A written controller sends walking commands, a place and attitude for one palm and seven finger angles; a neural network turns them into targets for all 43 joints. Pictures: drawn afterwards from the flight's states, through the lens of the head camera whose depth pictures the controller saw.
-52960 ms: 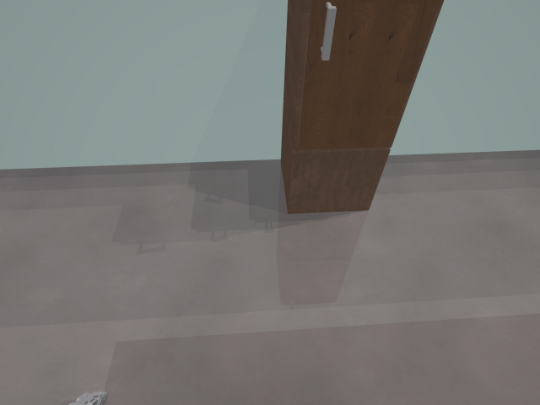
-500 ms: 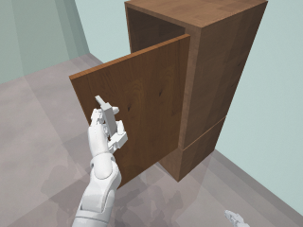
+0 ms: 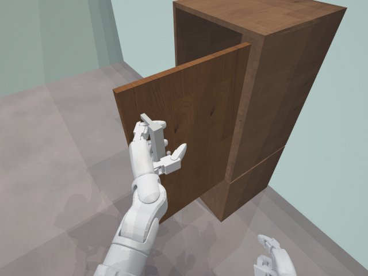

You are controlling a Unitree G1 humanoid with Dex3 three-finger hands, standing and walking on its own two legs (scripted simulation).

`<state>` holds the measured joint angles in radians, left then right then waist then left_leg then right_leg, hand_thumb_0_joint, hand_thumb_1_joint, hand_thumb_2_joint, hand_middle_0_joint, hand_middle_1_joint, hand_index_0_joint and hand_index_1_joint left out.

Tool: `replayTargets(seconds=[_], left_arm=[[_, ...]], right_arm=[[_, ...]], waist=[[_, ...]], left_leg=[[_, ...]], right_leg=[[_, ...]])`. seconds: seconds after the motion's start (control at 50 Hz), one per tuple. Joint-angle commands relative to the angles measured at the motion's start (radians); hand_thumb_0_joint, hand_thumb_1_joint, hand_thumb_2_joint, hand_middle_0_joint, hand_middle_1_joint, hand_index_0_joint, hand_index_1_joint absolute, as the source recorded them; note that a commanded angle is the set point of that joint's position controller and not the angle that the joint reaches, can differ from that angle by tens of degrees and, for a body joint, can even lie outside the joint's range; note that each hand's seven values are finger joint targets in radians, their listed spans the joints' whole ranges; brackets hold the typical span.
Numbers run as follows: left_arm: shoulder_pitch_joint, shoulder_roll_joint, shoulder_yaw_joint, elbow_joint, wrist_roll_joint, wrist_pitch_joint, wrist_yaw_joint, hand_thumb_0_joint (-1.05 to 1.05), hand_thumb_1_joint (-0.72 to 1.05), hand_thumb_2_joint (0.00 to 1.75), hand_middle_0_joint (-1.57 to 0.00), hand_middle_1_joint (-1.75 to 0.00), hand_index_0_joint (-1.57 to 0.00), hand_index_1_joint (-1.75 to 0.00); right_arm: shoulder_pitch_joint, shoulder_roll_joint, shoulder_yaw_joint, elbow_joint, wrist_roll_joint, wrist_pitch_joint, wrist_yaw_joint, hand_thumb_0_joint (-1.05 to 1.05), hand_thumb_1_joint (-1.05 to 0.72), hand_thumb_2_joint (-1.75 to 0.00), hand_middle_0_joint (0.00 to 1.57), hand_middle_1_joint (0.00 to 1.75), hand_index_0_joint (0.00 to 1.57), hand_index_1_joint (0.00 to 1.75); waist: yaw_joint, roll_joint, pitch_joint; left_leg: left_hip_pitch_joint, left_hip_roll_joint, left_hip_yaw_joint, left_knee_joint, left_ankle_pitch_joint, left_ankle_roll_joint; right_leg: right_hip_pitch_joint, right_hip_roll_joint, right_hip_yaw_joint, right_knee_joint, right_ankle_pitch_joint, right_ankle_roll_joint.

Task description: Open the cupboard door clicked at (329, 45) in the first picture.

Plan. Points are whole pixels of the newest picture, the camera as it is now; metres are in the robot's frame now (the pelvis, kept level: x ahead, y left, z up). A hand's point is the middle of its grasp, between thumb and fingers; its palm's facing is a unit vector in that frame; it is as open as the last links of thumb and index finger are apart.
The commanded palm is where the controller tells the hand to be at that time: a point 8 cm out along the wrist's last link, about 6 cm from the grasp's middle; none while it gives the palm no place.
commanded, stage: open thumb and fingers to let go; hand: left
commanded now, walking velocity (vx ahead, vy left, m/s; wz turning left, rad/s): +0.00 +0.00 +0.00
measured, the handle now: (153, 144) +0.37 +0.11 +0.11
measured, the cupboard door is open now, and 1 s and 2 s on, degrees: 91 92 92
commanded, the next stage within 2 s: slide the hand sideways off the handle in 0.48 s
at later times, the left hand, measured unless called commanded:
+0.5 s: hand (171, 153) +0.34 +0.06 +0.12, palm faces +0.33 -0.95 +0.00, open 14.5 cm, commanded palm +0.30 +0.11 +0.11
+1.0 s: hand (166, 166) +0.31 +0.07 +0.12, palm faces -0.11 -0.99 +0.00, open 16.2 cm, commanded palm +0.27 +0.13 +0.11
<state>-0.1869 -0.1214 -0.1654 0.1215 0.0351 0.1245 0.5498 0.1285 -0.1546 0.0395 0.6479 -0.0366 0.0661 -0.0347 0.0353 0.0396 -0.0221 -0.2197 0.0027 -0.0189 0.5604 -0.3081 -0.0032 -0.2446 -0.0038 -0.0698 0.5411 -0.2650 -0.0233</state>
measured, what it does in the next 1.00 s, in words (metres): stands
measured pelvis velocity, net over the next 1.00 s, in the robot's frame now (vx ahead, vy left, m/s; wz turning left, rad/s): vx -0.01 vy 0.01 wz -0.03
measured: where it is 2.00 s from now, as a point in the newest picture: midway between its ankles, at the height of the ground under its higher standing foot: outside the picture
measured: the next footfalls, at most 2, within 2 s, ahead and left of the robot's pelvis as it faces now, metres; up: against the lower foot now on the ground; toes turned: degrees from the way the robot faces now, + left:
none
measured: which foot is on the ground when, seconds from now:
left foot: down 0.00-1.00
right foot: down 0.00-1.00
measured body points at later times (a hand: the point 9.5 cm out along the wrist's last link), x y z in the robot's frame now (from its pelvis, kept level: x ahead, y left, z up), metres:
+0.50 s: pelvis -0.01 +0.00 +0.00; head -0.02 -0.01 +0.45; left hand +0.31 +0.11 +0.12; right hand +0.16 -0.21 -0.11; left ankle +0.00 +0.12 -0.73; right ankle +0.02 -0.11 -0.73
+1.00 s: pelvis -0.01 +0.01 +0.00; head -0.02 -0.01 +0.45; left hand +0.31 +0.12 +0.12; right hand +0.16 -0.20 -0.09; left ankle +0.00 +0.12 -0.73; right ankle +0.02 -0.11 -0.73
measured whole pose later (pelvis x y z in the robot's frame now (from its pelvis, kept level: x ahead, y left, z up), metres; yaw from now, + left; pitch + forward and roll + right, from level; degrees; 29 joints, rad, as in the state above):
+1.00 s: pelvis -0.01 +0.01 +0.00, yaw -2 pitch -1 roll +0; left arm -0.13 0.05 -0.12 0.10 -0.11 0.03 0.04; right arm 0.22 -0.20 0.07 0.58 0.03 -0.02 -0.03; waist 0.02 0.03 -0.03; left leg -0.25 -0.01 0.02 0.59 -0.32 0.01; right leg -0.30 -0.02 -0.03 0.60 -0.27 -0.01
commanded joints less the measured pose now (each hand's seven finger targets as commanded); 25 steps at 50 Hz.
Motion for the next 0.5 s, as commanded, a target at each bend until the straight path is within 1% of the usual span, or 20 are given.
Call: replayTargets(seconds=[0.0,0.02,0.04,0.06,0.08,0.1,0.12,0.14,0.2,0.22,0.24,0.26,0.28,0.32,0.36,0.38,0.4,0.42,0.44,0.48], left_arm=[[-0.363,-0.040,-0.017,-0.198,0.022,-0.050,0.003,0.00,-0.36,0.36,-0.31,-1.22,-0.31,-1.22],[-0.352,-0.033,-0.014,-0.197,0.025,-0.050,0.004,0.00,-0.43,0.33,-0.30,-1.21,-0.30,-1.21],[-0.361,-0.044,-0.025,-0.211,0.024,-0.052,0.006,0.00,-0.50,0.30,-0.30,-1.20,-0.30,-1.20],[-0.355,-0.041,-0.021,-0.199,0.026,-0.051,0.007,0.00,-0.50,0.30,-0.30,-1.20,-0.30,-1.20],[-0.372,-0.056,-0.034,-0.200,0.030,-0.052,0.010,0.00,-0.50,0.30,-0.30,-1.20,-0.30,-1.20],[-0.378,-0.061,-0.041,-0.203,0.033,-0.055,0.012,0.00,-0.50,0.30,-0.29,-1.15,-0.29,-1.15],[-0.366,-0.063,-0.045,-0.194,0.037,-0.056,0.015,0.00,-0.50,0.30,-0.28,-1.10,-0.28,-1.10],[-0.358,-0.072,-0.048,-0.195,0.032,-0.056,0.018,0.00,-0.50,0.30,-0.27,-1.05,-0.27,-1.05],[-0.387,-0.040,-0.011,-0.191,0.021,-0.059,0.031,0.00,-0.50,0.30,-0.25,-0.90,-0.25,-0.90],[-0.390,-0.022,0.005,-0.178,0.024,-0.061,0.037,0.00,-0.50,0.30,-0.24,-0.85,-0.24,-0.85],[-0.377,-0.025,0.009,-0.180,0.022,-0.064,0.040,0.00,-0.50,0.30,-0.23,-0.80,-0.23,-0.80],[-0.368,-0.027,0.004,-0.180,0.024,-0.066,0.039,0.00,-0.50,0.30,-0.22,-0.75,-0.22,-0.75],[-0.388,-0.039,-0.006,-0.190,0.022,-0.070,0.037,0.00,-0.50,0.30,-0.22,-0.70,-0.22,-0.70],[-0.393,-0.016,0.010,-0.161,0.022,-0.073,0.038,0.00,-0.50,0.30,-0.20,-0.60,-0.20,-0.60],[-0.428,-0.020,0.012,-0.155,0.018,-0.074,0.041,0.00,-0.50,0.30,-0.18,-0.50,-0.18,-0.50],[-0.432,-0.020,0.013,-0.150,0.018,-0.073,0.042,0.00,-0.50,0.30,-0.18,-0.45,-0.18,-0.45],[-0.415,-0.016,0.021,-0.150,0.015,-0.071,0.042,0.00,-0.50,0.30,-0.17,-0.40,-0.17,-0.40],[-0.422,-0.011,0.021,-0.134,0.018,-0.069,0.041,0.00,-0.50,0.30,-0.16,-0.35,-0.16,-0.35],[-0.443,-0.021,0.012,-0.138,0.015,-0.069,0.040,0.00,-0.50,0.30,-0.15,-0.30,-0.15,-0.30],[-0.458,-0.016,0.022,-0.119,0.010,-0.068,0.042,0.00,-0.50,0.30,-0.15,-0.30,-0.15,-0.30]], right_arm=[[-0.117,-0.088,-0.040,-0.146,-0.002,-0.039,-0.008,0.00,-0.90,-0.90,0.20,0.30,0.20,0.30],[-0.120,-0.090,-0.043,-0.145,-0.001,-0.036,-0.008,0.00,-0.90,-0.90,0.20,0.30,0.20,0.30],[-0.120,-0.088,-0.041,-0.152,-0.002,-0.037,-0.006,0.00,-0.90,-0.90,0.20,0.30,0.20,0.30],[-0.121,-0.088,-0.042,-0.147,0.001,-0.034,-0.006,0.00,-0.90,-0.90,0.20,0.30,0.20,0.30],[-0.118,-0.088,-0.041,-0.146,0.000,-0.034,-0.005,0.00,-0.90,-0.90,0.20,0.30,0.20,0.30],[-0.118,-0.088,-0.044,-0.146,0.001,-0.036,-0.004,0.00,-0.90,-0.90,0.20,0.30,0.20,0.30],[-0.119,-0.089,-0.045,-0.145,0.002,-0.038,-0.002,0.00,-0.90,-0.90,0.20,0.30,0.20,0.30],[-0.118,-0.089,-0.044,-0.150,0.000,-0.040,-0.001,0.00,-0.90,-0.90,0.20,0.30,0.20,0.30],[-0.123,-0.090,-0.044,-0.148,0.000,-0.040,-0.004,0.00,-0.90,-0.90,0.20,0.30,0.20,0.30],[-0.121,-0.090,-0.043,-0.142,0.000,-0.040,-0.006,0.00,-0.90,-0.90,0.20,0.30,0.20,0.30],[-0.120,-0.090,-0.044,-0.145,-0.001,-0.040,-0.007,0.00,-0.90,-0.90,0.20,0.30,0.20,0.30],[-0.123,-0.090,-0.044,-0.145,0.000,-0.039,-0.006,0.00,-0.90,-0.90,0.20,0.30,0.20,0.30],[-0.124,-0.089,-0.044,-0.145,-0.002,-0.042,-0.006,0.00,-0.90,-0.90,0.20,0.30,0.20,0.30],[-0.120,-0.092,-0.045,-0.136,0.000,-0.041,-0.010,0.00,-0.90,-0.90,0.20,0.30,0.20,0.30],[-0.124,-0.090,-0.041,-0.133,0.000,-0.042,-0.013,0.00,-0.90,-0.90,0.20,0.30,0.20,0.30],[-0.120,-0.090,-0.041,-0.131,-0.002,-0.043,-0.015,0.00,-0.90,-0.90,0.20,0.30,0.20,0.30],[-0.122,-0.090,-0.042,-0.134,-0.003,-0.044,-0.016,0.00,-0.90,-0.90,0.20,0.30,0.20,0.30],[-0.122,-0.091,-0.043,-0.128,-0.001,-0.043,-0.017,0.00,-0.90,-0.90,0.20,0.30,0.20,0.30],[-0.125,-0.090,-0.040,-0.128,0.001,-0.043,-0.017,0.00,-0.90,-0.90,0.20,0.30,0.20,0.30],[-0.125,-0.090,-0.039,-0.124,0.001,-0.044,-0.020,0.00,-0.90,-0.90,0.20,0.30,0.20,0.30]], waist=[[-0.017,-0.119,-0.194],[-0.012,-0.114,-0.199],[-0.012,-0.100,-0.202],[-0.013,-0.100,-0.195],[-0.018,-0.104,-0.193],[-0.019,-0.110,-0.197],[-0.013,-0.094,-0.191],[-0.011,-0.096,-0.195],[-0.009,-0.126,-0.196],[-0.003,-0.118,-0.187],[-0.003,-0.132,-0.193],[-0.003,-0.126,-0.191],[-0.009,-0.102,-0.194],[-0.010,-0.129,-0.178],[-0.017,-0.110,-0.164],[-0.018,-0.121,-0.168],[-0.011,-0.115,-0.177],[-0.013,-0.126,-0.171],[-0.020,-0.110,-0.163],[-0.021,-0.136,-0.165]], left_leg=[[0.032,-0.002,0.011,-0.070,0.185,0.006],[0.032,0.000,0.013,-0.069,0.189,0.005],[0.030,-0.001,0.013,-0.070,0.191,0.005],[0.029,0.000,0.014,-0.068,0.187,0.004],[0.029,0.001,0.012,-0.069,0.187,0.004],[0.032,0.003,0.011,-0.066,0.187,0.004],[0.028,0.005,0.008,-0.069,0.183,0.000],[0.024,0.004,0.010,-0.070,0.182,0.002],[0.013,-0.001,0.016,-0.067,0.156,0.006],[0.008,-0.002,0.014,-0.070,0.148,0.005],[0.010,-0.002,0.017,-0.070,0.156,0.008],[0.009,-0.002,0.019,-0.069,0.152,0.008],[0.016,-0.003,0.024,-0.064,0.152,0.009],[0.009,-0.002,0.020,-0.067,0.129,0.009],[0.007,-0.005,0.021,-0.072,0.116,0.010],[0.009,-0.005,0.020,-0.071,0.120,0.010],[0.009,-0.007,0.022,-0.070,0.121,0.010],[0.010,-0.008,0.022,-0.070,0.113,0.011],[0.006,-0.009,0.021,-0.072,0.098,0.010],[0.005,-0.011,0.018,-0.076,0.088,0.011]], right_leg=[[0.046,-0.013,0.020,-0.097,0.118,-0.014],[0.051,-0.013,0.023,-0.098,0.117,-0.016],[0.051,-0.014,0.022,-0.090,0.122,-0.016],[0.044,-0.013,0.021,-0.092,0.116,-0.018],[0.038,-0.012,0.017,-0.087,0.113,-0.018],[0.034,-0.011,0.017,-0.086,0.110,-0.018],[0.032,-0.009,0.015,-0.084,0.102,-0.020],[0.034,-0.008,0.012,-0.078,0.103,-0.019],[0.036,-0.009,0.021,-0.095,0.069,-0.015],[0.039,-0.010,0.026,-0.103,0.056,-0.016],[0.046,-0.011,0.028,-0.106,0.062,-0.015],[0.045,-0.012,0.031,-0.108,0.059,-0.016],[0.036,-0.013,0.032,-0.108,0.062,-0.014],[0.032,-0.012,0.033,-0.123,0.029,-0.013],[0.022,-0.014,0.034,-0.124,0.019,-0.012],[0.024,-0.013,0.033,-0.123,0.024,-0.011],[0.026,-0.013,0.034,-0.123,0.024,-0.012],[0.025,-0.014,0.037,-0.134,0.012,-0.010],[0.016,-0.017,0.037,-0.131,-0.001,-0.010],[0.013,-0.015,0.035,-0.133,-0.012,-0.008]])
